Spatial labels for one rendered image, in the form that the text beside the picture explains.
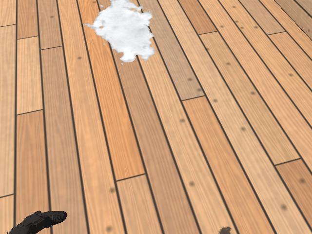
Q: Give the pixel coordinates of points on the left robot hand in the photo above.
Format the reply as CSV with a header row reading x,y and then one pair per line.
x,y
34,223

